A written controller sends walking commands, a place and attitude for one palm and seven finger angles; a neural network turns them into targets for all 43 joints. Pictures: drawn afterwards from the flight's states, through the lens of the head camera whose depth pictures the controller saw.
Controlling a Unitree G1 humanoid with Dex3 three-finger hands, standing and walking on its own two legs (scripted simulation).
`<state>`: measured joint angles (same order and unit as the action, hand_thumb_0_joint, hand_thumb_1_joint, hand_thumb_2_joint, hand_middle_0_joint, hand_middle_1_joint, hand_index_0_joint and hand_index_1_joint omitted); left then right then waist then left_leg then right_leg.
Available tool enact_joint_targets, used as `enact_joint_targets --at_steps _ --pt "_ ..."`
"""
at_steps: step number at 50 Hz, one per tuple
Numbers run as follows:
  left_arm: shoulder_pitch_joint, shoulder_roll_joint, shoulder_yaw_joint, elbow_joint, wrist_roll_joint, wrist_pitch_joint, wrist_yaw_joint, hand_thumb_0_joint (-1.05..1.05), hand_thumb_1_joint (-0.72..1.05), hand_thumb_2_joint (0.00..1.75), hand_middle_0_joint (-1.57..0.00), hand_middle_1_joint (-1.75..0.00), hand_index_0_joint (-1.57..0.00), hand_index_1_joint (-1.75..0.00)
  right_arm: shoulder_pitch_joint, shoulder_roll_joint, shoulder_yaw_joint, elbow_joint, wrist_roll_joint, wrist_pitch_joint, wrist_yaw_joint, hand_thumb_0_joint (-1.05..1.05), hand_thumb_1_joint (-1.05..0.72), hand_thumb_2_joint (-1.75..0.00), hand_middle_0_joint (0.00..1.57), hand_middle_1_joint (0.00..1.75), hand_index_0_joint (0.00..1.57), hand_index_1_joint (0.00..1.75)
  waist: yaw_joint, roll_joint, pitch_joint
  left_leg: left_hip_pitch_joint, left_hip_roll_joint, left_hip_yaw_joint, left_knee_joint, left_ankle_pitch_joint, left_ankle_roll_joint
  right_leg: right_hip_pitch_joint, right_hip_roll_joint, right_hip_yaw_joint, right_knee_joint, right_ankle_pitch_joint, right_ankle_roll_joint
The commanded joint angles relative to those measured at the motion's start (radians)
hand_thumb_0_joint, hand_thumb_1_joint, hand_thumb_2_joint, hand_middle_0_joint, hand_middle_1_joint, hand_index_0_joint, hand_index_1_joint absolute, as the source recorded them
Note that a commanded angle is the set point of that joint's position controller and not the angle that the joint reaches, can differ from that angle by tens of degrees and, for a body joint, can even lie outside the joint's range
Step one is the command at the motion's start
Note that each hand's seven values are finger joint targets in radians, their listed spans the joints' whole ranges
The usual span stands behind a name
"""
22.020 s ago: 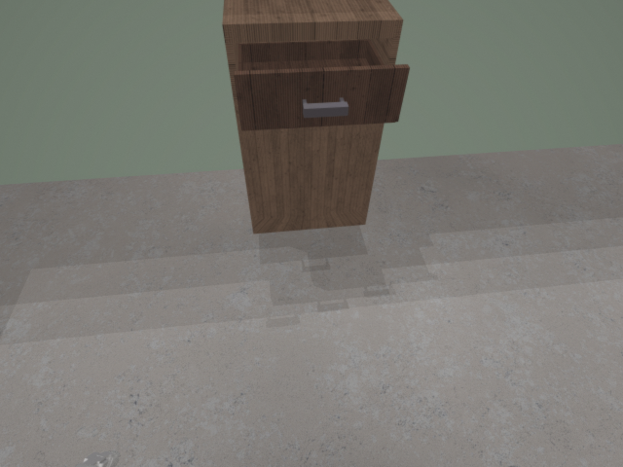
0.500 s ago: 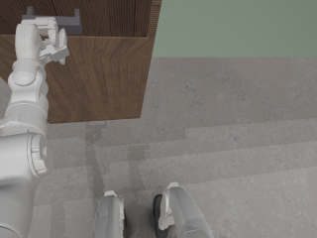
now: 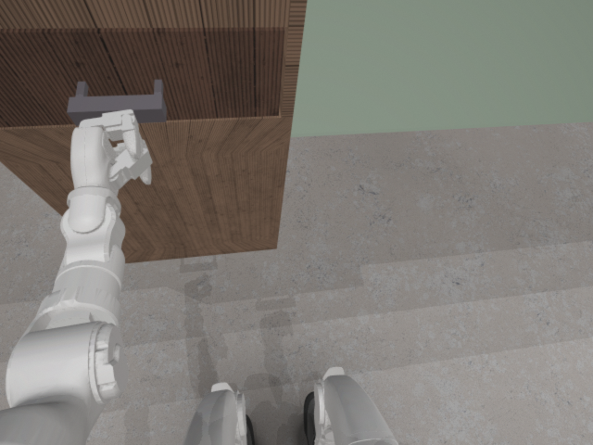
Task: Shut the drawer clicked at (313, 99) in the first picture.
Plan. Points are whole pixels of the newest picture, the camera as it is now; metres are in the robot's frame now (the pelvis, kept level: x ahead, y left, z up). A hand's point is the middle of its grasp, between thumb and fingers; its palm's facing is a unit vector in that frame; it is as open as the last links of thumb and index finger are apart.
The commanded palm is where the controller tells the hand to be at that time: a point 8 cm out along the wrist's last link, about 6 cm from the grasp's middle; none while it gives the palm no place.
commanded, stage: draw the hand back to the body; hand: left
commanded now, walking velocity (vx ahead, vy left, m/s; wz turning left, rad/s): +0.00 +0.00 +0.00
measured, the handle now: (120, 98) +0.58 +0.21 +0.04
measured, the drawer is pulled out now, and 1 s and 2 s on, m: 0.00 0.00 0.00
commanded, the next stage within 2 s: step back with the hand held close in 1.48 s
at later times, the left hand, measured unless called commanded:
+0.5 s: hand (83, 198) +0.38 +0.20 +0.11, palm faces +0.08 -1.00 -0.03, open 3.3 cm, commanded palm +0.34 +0.24 +0.12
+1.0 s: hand out of the picture +0.28 +0.22 +0.20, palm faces +0.33 -0.89 -0.30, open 3.2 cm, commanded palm +0.23 +0.26 +0.22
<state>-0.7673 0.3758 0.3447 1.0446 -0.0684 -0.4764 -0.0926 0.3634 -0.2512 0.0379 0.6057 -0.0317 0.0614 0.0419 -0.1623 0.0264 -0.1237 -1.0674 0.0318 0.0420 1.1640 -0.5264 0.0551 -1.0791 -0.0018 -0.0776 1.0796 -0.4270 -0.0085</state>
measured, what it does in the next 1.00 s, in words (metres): rises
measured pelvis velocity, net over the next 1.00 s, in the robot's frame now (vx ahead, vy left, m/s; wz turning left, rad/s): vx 0.04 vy -0.01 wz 0.04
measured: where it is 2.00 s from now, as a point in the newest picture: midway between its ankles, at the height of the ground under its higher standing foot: outside the picture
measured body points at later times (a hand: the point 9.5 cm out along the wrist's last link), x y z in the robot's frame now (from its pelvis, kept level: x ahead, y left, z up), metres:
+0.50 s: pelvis +0.04 -0.01 +0.05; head +0.11 +0.00 +0.50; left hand +0.37 +0.25 +0.12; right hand +0.18 -0.25 -0.05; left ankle +0.01 +0.08 -0.65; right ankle +0.04 -0.12 -0.65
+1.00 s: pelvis +0.04 -0.01 +0.09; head +0.04 -0.03 +0.54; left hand +0.25 +0.27 +0.21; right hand +0.24 -0.22 +0.01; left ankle +0.01 +0.08 -0.65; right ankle +0.04 -0.12 -0.65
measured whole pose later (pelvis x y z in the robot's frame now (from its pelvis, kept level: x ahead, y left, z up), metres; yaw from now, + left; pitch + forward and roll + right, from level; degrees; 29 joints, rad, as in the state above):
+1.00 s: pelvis +0.04 -0.01 +0.09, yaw +2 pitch -2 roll -1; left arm 0.27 0.30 0.16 -0.14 -0.06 -0.05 0.10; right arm 0.19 -0.23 0.05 0.58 0.01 -0.05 -0.07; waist 0.04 0.06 0.00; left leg -0.13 -0.01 0.04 0.46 -0.31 0.03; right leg -0.16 -0.01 -0.07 0.44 -0.25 -0.01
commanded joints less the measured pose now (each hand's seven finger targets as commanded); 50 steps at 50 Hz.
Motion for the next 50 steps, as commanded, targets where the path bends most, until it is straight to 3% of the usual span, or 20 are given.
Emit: enact_joint_targets --at_steps 1,3,5,7,9,13,15,18,21,27,29,30,31,32,33,34,36,39,45,50 --pt "-0.367 0.181 0.002 -0.275 -0.022 -0.095 0.003 0.0 0.9 0.9 -1.4 -1.6 -1.4 -1.6 0.124 -0.174 -0.073 -0.055 0.003 -0.009 -0.017 0.0 -0.9 -0.9 0.2 0.3 0.2 0.3 0.002 0.097 -0.493 0.374 -0.006 -0.094 -0.147 0.444 -0.044 0.272 0.034 0.04 -0.092 0.286 -0.016" --pt "-0.338 0.193 0.015 -0.296 -0.029 -0.101 -0.003 0.0 0.9 0.9 -1.4 -1.6 -1.4 -1.6 0.124 -0.174 -0.078 -0.05 0.003 -0.008 -0.019 0.0 -0.9 -0.9 0.2 0.3 0.2 0.3 0.011 0.084 -0.517 0.383 -0.005 -0.091 -0.14 0.502 -0.045 0.305 0.033 0.043 -0.085 0.338 -0.014" --pt "-0.284 0.149 -0.013 -0.318 -0.038 -0.097 -0.02 0.0 0.9 0.9 -1.4 -1.6 -1.4 -1.6 0.124 -0.168 -0.083 -0.049 0.006 -0.007 -0.018 0.0 -0.9 -0.9 0.2 0.3 0.2 0.3 0.022 0.116 -0.539 0.446 0.0 -0.096 -0.135 0.616 -0.055 0.297 0.033 0.038 -0.083 0.382 -0.014" --pt "-0.14 0.144 -0.014 -0.46 -0.066 -0.082 -0.035 0.0 0.9 0.9 -1.4 -1.6 -1.4 -1.6 0.107 -0.166 -0.09 -0.086 0.018 -0.004 -0.012 0.0 -0.9 -0.9 0.2 0.3 0.2 0.3 0.07 0.15 -0.621 0.534 0.003 -0.089 -0.164 0.714 -0.062 0.378 0.034 0.039 -0.106 0.437 -0.015" --pt "0.023 0.135 -0.02 -0.549 -0.094 -0.039 -0.045 0.0 0.9 0.9 -1.4 -1.6 -1.4 -1.6 0.1 -0.162 -0.093 -0.115 0.033 -0.006 -0.012 0.0 -0.9 -0.9 0.2 0.3 0.2 0.3 0.093 0.119 -0.633 0.566 0.004 -0.087 -0.197 0.783 -0.06 0.469 0.038 0.036 -0.133 0.51 -0.015" --pt "0.163 0.103 -0.035 -0.703 -0.138 0.036 -0.039 0.0 0.9 0.9 -1.4 -1.6 -1.4 -1.6 0.052 -0.147 -0.089 -0.142 0.06 -0.015 -0.027 0.0 -0.9 -0.9 0.2 0.3 0.2 0.3 0.09 0.013 -0.493 0.491 -0.004 -0.054 -0.273 0.669 -0.035 0.603 0.032 0.044 -0.207 0.56 -0.003" --pt "0.209 0.114 -0.026 -0.776 -0.143 0.044 -0.033 0.0 0.9 0.9 -1.4 -1.6 -1.4 -1.6 0.037 -0.142 -0.085 -0.147 0.062 -0.028 -0.037 0.0 -0.9 -0.9 0.2 0.3 0.2 0.3 0.097 0.034 -0.469 0.514 -0.009 -0.048 -0.298 0.656 -0.035 0.632 0.03 0.046 -0.225 0.565 -0.004" --pt "0.252 0.05 -0.079 -0.824 -0.154 0.046 -0.042 0.0 0.9 0.9 -1.4 -1.6 -1.4 -1.6 0.004 -0.136 -0.081 -0.14 0.065 -0.055 -0.046 0.0 -0.9 -0.9 0.2 0.3 0.2 0.3 0.081 0.03 -0.384 0.55 -0.008 -0.048 -0.331 0.615 -0.037 0.619 0.03 0.038 -0.262 0.523 -0.002" --pt "0.338 0.029 -0.106 -0.88 -0.162 0.058 -0.071 0.0 0.9 0.9 -1.4 -1.6 -1.4 -1.6 -0.027 -0.131 -0.076 -0.149 0.068 -0.078 -0.053 0.0 -0.9 -0.9 0.2 0.3 0.2 0.3 0.096 0.085 -0.352 0.617 -0.008 -0.055 -0.362 0.641 -0.045 0.624 0.026 0.031 -0.287 0.502 -0.008" --pt "0.459 0.045 -0.087 -0.946 -0.196 0.137 -0.11 0.0 0.9 0.9 -1.4 -1.6 -1.4 -1.6 -0.106 -0.135 -0.065 -0.182 0.083 -0.112 -0.071 0.0 -0.9 -0.9 0.2 0.3 0.2 0.3 0.115 0.02 -0.25 0.613 -0.016 -0.059 -0.437 0.502 -0.042 0.681 0.018 0.021 -0.349 0.43 -0.011" --pt "0.474 0.065 -0.069 -1.0 -0.207 0.156 -0.112 0.0 0.9 0.9 -1.4 -1.6 -1.4 -1.6 -0.13 -0.135 -0.059 -0.199 0.083 -0.128 -0.078 0.0 -0.9 -0.9 0.2 0.3 0.2 0.3 0.129 0.034 -0.237 0.625 -0.022 -0.06 -0.457 0.471 -0.039 0.71 0.015 0.023 -0.365 0.416 -0.016" --pt "0.492 0.076 -0.059 -1.037 -0.206 0.161 -0.112 0.0 0.9 0.9 -1.4 -1.6 -1.4 -1.6 -0.142 -0.13 -0.056 -0.204 0.083 -0.136 -0.08 0.0 -0.9 -0.9 0.2 0.3 0.2 0.3 0.139 0.045 -0.253 0.644 -0.022 -0.059 -0.467 0.481 -0.039 0.731 0.014 0.025 -0.371 0.42 -0.016" --pt "0.524 0.161 -0.094 -1.111 -0.077 0.206 0.003 0.0 0.9 0.9 -1.4 -1.6 -1.4 -1.6 -0.196 -0.116 -0.066 -0.211 0.079 -0.118 -0.094 0.0 -0.9 -0.9 0.2 0.3 0.2 0.3 0.181 0.05 -0.268 0.702 -0.022 -0.047 -0.518 0.47 -0.033 0.787 -0.015 0.068 -0.432 0.377 -0.027" --pt "0.571 0.102 -0.117 -1.139 -0.065 0.241 0.064 0.0 0.9 0.9 -1.4 -1.6 -1.4 -1.6 -0.199 -0.103 -0.06 -0.226 0.076 -0.118 -0.103 0.0 -0.9 -0.9 0.2 0.3 0.2 0.3 0.156 0.017 -0.213 0.712 -0.018 -0.045 -0.545 0.432 -0.033 0.788 -0.018 0.062 -0.462 0.355 -0.022" --pt "0.645 0.067 -0.146 -1.137 -0.05 0.272 0.103 0.0 0.9 0.9 -1.4 -1.6 -1.4 -1.6 -0.211 -0.101 -0.055 -0.221 0.076 -0.114 -0.109 0.0 -0.9 -0.9 0.2 0.3 0.2 0.3 0.165 0.025 -0.17 0.72 -0.013 -0.045 -0.571 0.422 -0.032 0.804 -0.022 0.059 -0.481 0.343 -0.022" --pt "0.649 0.084 -0.144 -1.155 -0.04 0.294 0.131 0.0 0.9 0.9 -1.4 -1.6 -1.4 -1.6 -0.22 -0.106 -0.051 -0.218 0.076 -0.112 -0.114 0.0 -0.9 -0.9 0.2 0.3 0.2 0.3 0.162 -0.007 -0.141 0.728 -0.01 -0.052 -0.592 0.417 -0.028 0.823 -0.019 0.059 -0.503 0.341 -0.023" --pt "0.658 0.086 -0.139 -1.197 -0.024 0.321 0.167 0.0 0.9 0.9 -1.4 -1.6 -1.4 -1.6 -0.238 -0.102 -0.042 -0.207 0.071 -0.108 -0.123 0.0 -0.9 -0.9 0.2 0.3 0.2 0.3 0.165 0.009 -0.098 0.768 -0.01 -0.048 -0.635 0.396 -0.029 0.847 -0.018 0.058 -0.544 0.321 -0.022" --pt "0.678 0.109 -0.115 -1.25 -0.008 0.344 0.198 0.0 0.9 0.9 -1.4 -1.6 -1.4 -1.6 -0.258 -0.1 -0.034 -0.188 0.064 -0.117 -0.134 0.0 -0.9 -0.9 0.2 0.3 0.2 0.3 0.173 -0.007 -0.057 0.827 -0.008 -0.047 -0.687 0.409 -0.025 0.893 -0.012 0.058 -0.599 0.327 -0.022" --pt "0.825 0.079 -0.115 -1.374 0.002 0.359 0.207 0.0 0.9 0.9 -1.4 -1.6 -1.4 -1.6 -0.271 -0.089 -0.029 -0.174 0.051 -0.152 -0.127 0.0 -0.9 -0.9 0.2 0.3 0.2 0.3 0.19 0.039 -0.02 0.94 -0.006 -0.048 -0.765 0.505 -0.031 0.971 -0.009 0.049 -0.668 0.387 -0.024" --pt "0.959 0.083 -0.075 -1.469 0.003 0.358 0.203 0.0 0.9 0.9 -1.4 -1.6 -1.4 -1.6 -0.279 -0.087 -0.035 -0.171 0.042 -0.164 -0.113 0.0 -0.9 -0.9 0.2 0.3 0.2 0.3 0.199 0.007 0.015 0.96 -0.006 -0.043 -0.79 0.544 -0.033 1.016 -0.005 0.046 -0.698 0.425 -0.021"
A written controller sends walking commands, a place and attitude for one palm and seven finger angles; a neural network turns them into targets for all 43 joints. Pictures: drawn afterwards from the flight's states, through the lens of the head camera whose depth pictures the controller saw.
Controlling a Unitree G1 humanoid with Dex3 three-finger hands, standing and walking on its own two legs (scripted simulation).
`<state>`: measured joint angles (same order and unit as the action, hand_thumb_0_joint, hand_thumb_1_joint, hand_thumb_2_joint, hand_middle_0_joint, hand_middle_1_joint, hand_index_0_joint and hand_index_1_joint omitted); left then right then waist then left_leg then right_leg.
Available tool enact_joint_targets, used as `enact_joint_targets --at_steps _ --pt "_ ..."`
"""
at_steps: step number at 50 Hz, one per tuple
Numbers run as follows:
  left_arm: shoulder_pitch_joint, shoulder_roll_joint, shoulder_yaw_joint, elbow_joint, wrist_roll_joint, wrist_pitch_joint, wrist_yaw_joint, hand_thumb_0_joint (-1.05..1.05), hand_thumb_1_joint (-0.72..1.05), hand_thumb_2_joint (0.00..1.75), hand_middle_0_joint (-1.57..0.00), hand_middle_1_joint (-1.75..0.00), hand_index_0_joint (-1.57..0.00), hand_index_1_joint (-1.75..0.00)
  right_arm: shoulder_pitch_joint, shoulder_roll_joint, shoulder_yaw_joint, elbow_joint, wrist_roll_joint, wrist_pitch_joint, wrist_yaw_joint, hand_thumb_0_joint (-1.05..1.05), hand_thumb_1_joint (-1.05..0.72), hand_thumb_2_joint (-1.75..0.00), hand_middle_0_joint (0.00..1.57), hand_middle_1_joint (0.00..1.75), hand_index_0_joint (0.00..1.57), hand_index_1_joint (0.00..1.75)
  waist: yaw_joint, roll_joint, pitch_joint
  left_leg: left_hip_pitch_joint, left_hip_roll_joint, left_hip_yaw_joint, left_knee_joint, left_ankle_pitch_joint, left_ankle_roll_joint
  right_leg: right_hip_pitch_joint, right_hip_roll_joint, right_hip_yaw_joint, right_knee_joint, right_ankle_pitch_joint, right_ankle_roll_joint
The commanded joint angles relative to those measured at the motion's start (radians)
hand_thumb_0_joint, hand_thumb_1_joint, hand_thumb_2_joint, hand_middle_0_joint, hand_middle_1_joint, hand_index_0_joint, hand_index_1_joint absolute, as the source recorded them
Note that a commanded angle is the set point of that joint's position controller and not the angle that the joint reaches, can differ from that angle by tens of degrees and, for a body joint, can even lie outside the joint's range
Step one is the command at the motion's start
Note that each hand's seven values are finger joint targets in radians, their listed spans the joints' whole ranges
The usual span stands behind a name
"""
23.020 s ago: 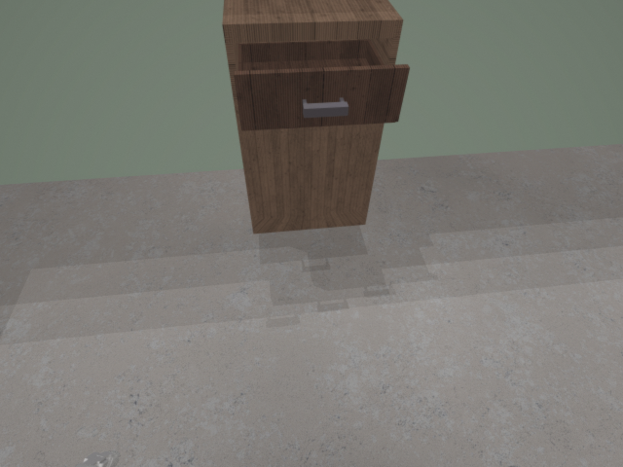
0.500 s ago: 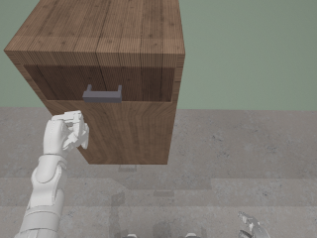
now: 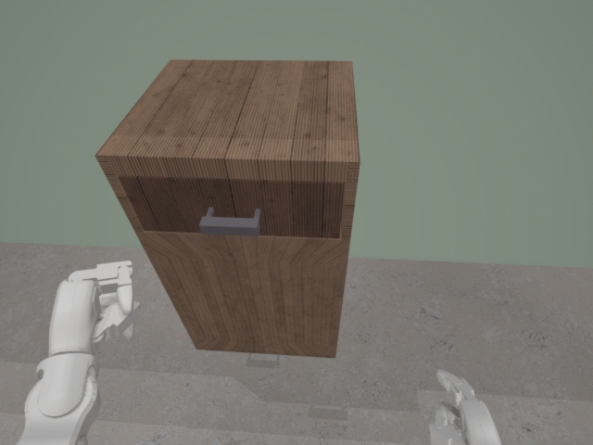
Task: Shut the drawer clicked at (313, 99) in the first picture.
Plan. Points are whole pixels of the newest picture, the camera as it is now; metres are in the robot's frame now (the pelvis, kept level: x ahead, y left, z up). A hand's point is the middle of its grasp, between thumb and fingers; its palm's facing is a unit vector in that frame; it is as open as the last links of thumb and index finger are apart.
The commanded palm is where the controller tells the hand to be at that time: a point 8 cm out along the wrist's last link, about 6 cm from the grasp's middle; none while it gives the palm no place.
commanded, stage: draw the hand back to the body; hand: left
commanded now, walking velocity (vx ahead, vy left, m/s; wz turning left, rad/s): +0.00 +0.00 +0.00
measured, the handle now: (232, 219) +0.54 +0.20 -0.05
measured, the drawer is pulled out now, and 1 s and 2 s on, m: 0.00 0.00 0.00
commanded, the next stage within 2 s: step back with the hand held close in 0.48 s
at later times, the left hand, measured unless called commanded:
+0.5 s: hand (66, 343) +0.17 +0.24 +0.16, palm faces +0.43 -0.82 -0.39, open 3.2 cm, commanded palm +0.12 +0.28 +0.18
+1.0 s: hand (55, 352) +0.16 +0.25 +0.15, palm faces +0.30 -0.80 -0.51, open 3.2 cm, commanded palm +0.10 +0.29 +0.18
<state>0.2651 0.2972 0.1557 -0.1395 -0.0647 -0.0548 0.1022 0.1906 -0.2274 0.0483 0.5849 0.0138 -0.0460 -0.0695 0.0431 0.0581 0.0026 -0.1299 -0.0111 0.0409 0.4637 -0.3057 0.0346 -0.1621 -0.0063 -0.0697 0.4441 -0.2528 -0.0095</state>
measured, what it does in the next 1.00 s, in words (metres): stands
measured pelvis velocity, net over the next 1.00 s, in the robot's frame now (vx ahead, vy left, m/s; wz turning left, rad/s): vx -0.04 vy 0.01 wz -0.02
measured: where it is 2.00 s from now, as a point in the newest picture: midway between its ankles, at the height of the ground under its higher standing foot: outside the picture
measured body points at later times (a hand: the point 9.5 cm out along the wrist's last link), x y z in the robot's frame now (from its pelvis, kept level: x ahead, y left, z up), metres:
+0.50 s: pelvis -0.01 +0.00 +0.00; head -0.03 -0.03 +0.45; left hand +0.14 +0.28 +0.18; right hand +0.18 -0.22 -0.08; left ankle -0.03 +0.09 -0.74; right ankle -0.01 -0.11 -0.74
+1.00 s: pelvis -0.04 +0.01 +0.00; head -0.01 +0.01 +0.45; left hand +0.14 +0.29 +0.18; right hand +0.13 -0.24 -0.09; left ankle -0.03 +0.09 -0.74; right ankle -0.01 -0.11 -0.74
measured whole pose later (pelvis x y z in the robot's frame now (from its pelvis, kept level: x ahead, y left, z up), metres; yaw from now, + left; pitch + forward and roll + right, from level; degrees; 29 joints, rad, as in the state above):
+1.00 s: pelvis -0.04 +0.01 +0.00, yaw -1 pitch +0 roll +0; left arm 0.63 0.40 0.36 -0.52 -0.04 -0.21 0.12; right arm 0.20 -0.23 -0.03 0.56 0.00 -0.03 -0.07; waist 0.00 0.03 0.04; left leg -0.23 -0.03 0.07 0.47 -0.25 0.06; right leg -0.27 -0.02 -0.04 0.45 -0.19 0.01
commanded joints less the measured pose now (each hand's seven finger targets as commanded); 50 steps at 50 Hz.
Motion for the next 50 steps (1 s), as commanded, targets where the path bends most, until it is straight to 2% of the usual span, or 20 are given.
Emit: enact_joint_targets --at_steps 1,6,8,14,15,16,17,19,22,26,30,31,32,33,35,36,39,42,46,50 --pt "-0.061 0.161 0.117 -0.312 -0.001 -0.066 0.008 0.0 0.9 0.9 -1.4 -1.6 -1.4 -1.6 -0.112 -0.108 -0.046 -0.151 -0.005 -0.06 0.002 0.0 -0.9 -0.9 0.2 0.3 0.2 0.3 -0.004 -0.01 -0.099 0.022 0.038 -0.044 -0.095 0.318 -0.015 0.099 -0.001 0.038 -0.066 0.242 -0.02" --pt "0.048 0.183 0.17 -0.433 -0.001 -0.078 0.014 0.0 0.9 0.9 -1.4 -1.6 -1.4 -1.6 -0.11 -0.103 -0.053 -0.149 -0.012 -0.081 0.008 0.0 -0.9 -0.9 0.2 0.3 0.2 0.3 0.005 0.021 -0.104 0.034 0.036 -0.04 -0.094 0.336 -0.013 0.121 -0.006 0.043 -0.072 0.263 -0.019" --pt "0.099 0.189 0.191 -0.469 -0.001 -0.083 0.016 0.0 0.9 0.9 -1.4 -1.6 -1.4 -1.6 -0.108 -0.101 -0.057 -0.149 -0.011 -0.089 0.011 0.0 -0.9 -0.9 0.2 0.3 0.2 0.3 0.008 -0.009 -0.102 0.032 0.039 -0.043 -0.09 0.346 -0.013 0.12 -0.005 0.042 -0.068 0.266 -0.017" --pt "0.198 0.212 0.246 -0.55 -0.004 -0.1 0.021 0.0 0.9 0.9 -1.4 -1.6 -1.4 -1.6 -0.113 -0.1 -0.062 -0.148 -0.007 -0.116 0.01 0.0 -0.9 -0.9 0.2 0.3 0.2 0.3 0.019 0.01 -0.056 0.009 0.043 -0.047 -0.087 0.302 -0.019 0.098 -0.001 0.044 -0.073 0.23 -0.019" --pt "0.213 0.212 0.253 -0.571 -0.006 -0.104 0.021 0.0 0.9 0.9 -1.4 -1.6 -1.4 -1.6 -0.109 -0.097 -0.063 -0.15 -0.005 -0.121 0.009 0.0 -0.9 -0.9 0.2 0.3 0.2 0.3 0.018 0.017 -0.06 0.014 0.043 -0.045 -0.085 0.297 -0.017 0.094 -0.003 0.047 -0.071 0.23 -0.018" --pt "0.222 0.187 0.235 -0.532 -0.003 -0.105 0.02 0.0 0.9 0.9 -1.4 -1.6 -1.4 -1.6 -0.105 -0.095 -0.062 -0.139 -0.006 -0.121 0.008 0.0 -0.9 -0.9 0.2 0.3 0.2 0.3 0.012 -0.01 -0.031 0.005 0.044 -0.045 -0.086 0.285 -0.017 0.077 -0.002 0.043 -0.071 0.216 -0.017" --pt "0.222 0.171 0.223 -0.508 -0.003 -0.104 0.018 0.0 0.9 0.9 -1.4 -1.6 -1.4 -1.6 -0.102 -0.096 -0.064 -0.137 -0.005 -0.12 0.009 0.0 -0.9 -0.9 0.2 0.3 0.2 0.3 0.007 -0.037 0.0 -0.007 0.045 -0.044 -0.089 0.264 -0.015 0.059 -0.002 0.041 -0.075 0.198 -0.016" --pt "0.197 0.163 0.212 -0.49 -0.001 -0.106 0.017 0.0 0.9 0.9 -1.4 -1.6 -1.4 -1.6 -0.105 -0.102 -0.068 -0.133 -0.003 -0.121 0.006 0.0 -0.9 -0.9 0.2 0.3 0.2 0.3 0.003 -0.042 0.022 -0.012 0.046 -0.044 -0.093 0.217 -0.011 0.038 -0.003 0.044 -0.09 0.151 -0.015" --pt "0.175 0.177 0.225 -0.496 0.001 -0.116 0.024 0.0 0.9 0.9 -1.4 -1.6 -1.4 -1.6 -0.104 -0.098 -0.067 -0.134 -0.005 -0.124 0.0 0.0 -0.9 -0.9 0.2 0.3 0.2 0.3 0.006 -0.04 0.003 -0.01 0.041 -0.046 -0.096 0.173 -0.005 0.041 -0.008 0.048 -0.092 0.105 -0.014" --pt "0.173 0.196 0.238 -0.538 0.005 -0.126 0.031 0.0 0.9 0.9 -1.4 -1.6 -1.4 -1.6 -0.11 -0.095 -0.065 -0.135 -0.008 -0.14 -0.003 0.0 -0.9 -0.9 0.2 0.3 0.2 0.3 0.017 0.017 -0.047 0.002 0.038 -0.047 -0.094 0.187 -0.008 0.071 -0.012 0.054 -0.083 0.123 -0.018" --pt "0.188 0.193 0.238 -0.534 0.004 -0.125 0.032 0.0 0.9 0.9 -1.4 -1.6 -1.4 -1.6 -0.112 -0.09 -0.063 -0.132 -0.009 -0.151 -0.002 0.0 -0.9 -0.9 0.2 0.3 0.2 0.3 0.017 0.018 -0.026 -0.005 0.038 -0.046 -0.092 0.201 -0.01 0.071 -0.01 0.057 -0.085 0.14 -0.02" --pt "0.042 0.333 0.393 -0.623 0.001 -0.177 0.037 0.0 0.9 0.9 -1.4 -1.6 -1.4 -1.6 -0.097 -0.114 -0.069 -0.159 -0.007 -0.128 0.002 0.0 -0.9 -0.9 0.2 0.3 0.2 0.3 -0.025 -0.023 0.067 -0.098 0.054 -0.061 -0.076 0.106 0.014 -0.013 -0.065 0.192 -0.154 0.159 -0.022" --pt "0.14 0.26 0.346 -0.51 0.008 -0.184 0.03 0.0 0.9 0.9 -1.4 -1.6 -1.4 -1.6 -0.084 -0.096 -0.07 -0.13 -0.011 -0.114 0.0 0.0 -0.9 -0.9 0.2 0.3 0.2 0.3 -0.033 -0.08 0.069 -0.077 0.048 -0.069 -0.054 0.09 0.014 -0.04 -0.091 0.201 -0.18 0.133 -0.028" --pt "0.206 0.204 0.299 -0.473 0.014 -0.184 0.023 0.0 0.9 0.9 -1.4 -1.6 -1.4 -1.6 -0.08 -0.1 -0.075 -0.134 -0.013 -0.103 0.004 0.0 -0.9 -0.9 0.2 0.3 0.2 0.3 -0.038 -0.092 0.057 -0.053 0.051 -0.059 -0.042 0.105 0.013 -0.061 -0.097 0.204 -0.187 0.131 -0.027" --pt "0.249 0.19 0.283 -0.497 0.019 -0.202 0.02 0.0 0.9 0.9 -1.4 -1.6 -1.4 -1.6 -0.087 -0.111 -0.082 -0.14 -0.02 -0.089 0.008 0.0 -0.9 -0.9 0.2 0.3 0.2 0.3 -0.038 -0.02 -0.006 -0.051 0.06 -0.06 -0.068 0.171 0.01 -0.012 -0.089 0.164 -0.137 0.217 -0.023" --pt "0.278 0.189 0.283 -0.496 0.02 -0.204 0.022 0.0 0.9 0.9 -1.4 -1.6 -1.4 -1.6 -0.09 -0.113 -0.086 -0.145 -0.02 -0.081 0.008 0.0 -0.9 -0.9 0.2 0.3 0.2 0.3 -0.036 0.0 -0.033 -0.049 0.067 -0.057 -0.079 0.201 0.012 0.007 -0.082 0.15 -0.115 0.252 -0.016" --pt "0.328 0.212 0.307 -0.52 0.02 -0.208 0.029 0.0 0.9 0.9 -1.4 -1.6 -1.4 -1.6 -0.099 -0.115 -0.097 -0.162 -0.018 -0.061 0.008 0.0 -0.9 -0.9 0.2 0.3 0.2 0.3 -0.031 -0.009 -0.114 -0.069 0.081 -0.069 -0.087 0.314 0.01 0.077 -0.07 0.109 -0.051 0.357 -0.006" --pt "0.367 0.24 0.338 -0.565 0.019 -0.214 0.037 0.0 0.9 0.9 -1.4 -1.6 -1.4 -1.6 -0.098 -0.114 -0.107 -0.183 -0.012 -0.044 0.006 0.0 -0.9 -0.9 0.2 0.3 0.2 0.3 -0.028 -0.03 -0.176 -0.091 0.091 -0.077 -0.067 0.409 0.004 0.118 -0.068 0.1 0.003 0.45 -0.003" --pt "0.387 0.25 0.349 -0.588 0.017 -0.217 0.043 0.0 0.9 0.9 -1.4 -1.6 -1.4 -1.6 -0.098 -0.111 -0.111 -0.193 -0.008 -0.033 -0.001 0.0 -0.9 -0.9 0.2 0.3 0.2 0.3 -0.026 -0.006 -0.175 -0.131 0.101 -0.091 -0.067 0.425 0.001 0.107 -0.062 0.096 0.04 0.445 0.0" --pt "0.369 0.241 0.336 -0.586 0.022 -0.215 0.046 0.0 0.9 0.9 -1.4 -1.6 -1.4 -1.6 -0.099 -0.113 -0.111 -0.192 -0.009 -0.035 -0.008 0.0 -0.9 -0.9 0.2 0.3 0.2 0.3 -0.031 0.006 -0.119 -0.209 0.12 -0.106 -0.105 0.29 0.017 0.08 -0.049 0.103 0.058 0.334 0.01"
